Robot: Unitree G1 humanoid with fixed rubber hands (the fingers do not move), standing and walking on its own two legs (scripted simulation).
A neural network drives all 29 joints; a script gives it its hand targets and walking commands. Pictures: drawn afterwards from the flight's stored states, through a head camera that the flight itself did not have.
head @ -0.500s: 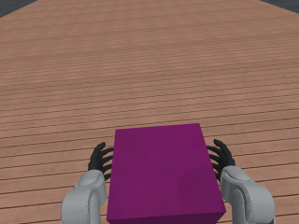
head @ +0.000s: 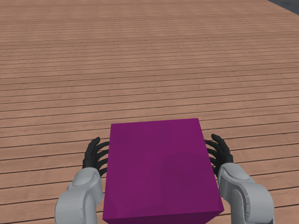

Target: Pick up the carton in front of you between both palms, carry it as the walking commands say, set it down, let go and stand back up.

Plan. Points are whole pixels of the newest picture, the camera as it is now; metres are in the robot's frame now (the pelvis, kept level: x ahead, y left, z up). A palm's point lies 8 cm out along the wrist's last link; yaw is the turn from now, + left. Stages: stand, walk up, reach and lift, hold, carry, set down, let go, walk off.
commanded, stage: carry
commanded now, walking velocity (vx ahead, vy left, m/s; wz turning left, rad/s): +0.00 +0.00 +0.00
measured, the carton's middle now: (158, 180) +0.24 +0.00 +0.02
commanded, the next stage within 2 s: hold in 1.42 s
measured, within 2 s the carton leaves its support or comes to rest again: neither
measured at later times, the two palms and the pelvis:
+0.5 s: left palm (104, 147) +0.30 +0.14 +0.08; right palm (221, 146) +0.29 -0.16 +0.08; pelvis +0.07 -0.01 +0.00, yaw +0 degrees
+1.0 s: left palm (108, 156) +0.29 +0.13 +0.04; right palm (218, 156) +0.29 -0.16 +0.04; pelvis +0.03 -0.02 +0.00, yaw +0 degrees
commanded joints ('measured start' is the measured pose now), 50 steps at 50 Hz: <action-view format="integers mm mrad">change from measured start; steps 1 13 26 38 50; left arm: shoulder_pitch -299 -255 -294 -401 -550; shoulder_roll -664 -629 -644 -581 -649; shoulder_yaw -590 -546 -593 -505 -417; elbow -107 -53 -19 207 508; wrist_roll -189 -156 -154 -83 -5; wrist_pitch -2 -5 -31 -154 -378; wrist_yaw -32 -36 -94 -171 -255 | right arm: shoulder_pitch -285 -295 -316 -426 -564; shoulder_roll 664 636 651 575 638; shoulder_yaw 512 526 558 476 379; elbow -124 -100 -54 170 456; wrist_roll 171 155 132 72 -8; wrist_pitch -12 -1 -26 -150 -374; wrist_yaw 29 32 80 165 252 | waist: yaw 5 7 7 6 5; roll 206 31 27 47 53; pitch -263 -231 -182 -132 -153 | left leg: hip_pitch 401 292 247 232 235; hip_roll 262 133 127 135 139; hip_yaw -283 -118 -119 -132 -143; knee -151 99 98 23 -17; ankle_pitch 399 561 356 193 107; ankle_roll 28 -43 -49 -48 -48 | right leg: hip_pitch -91 11 19 -17 -50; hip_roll -5 -85 -87 -75 -67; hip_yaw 25 25 41 53 62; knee -168 -167 -175 -236 -257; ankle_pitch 51 830 755 501 372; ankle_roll -12 -5 -27 -52 -63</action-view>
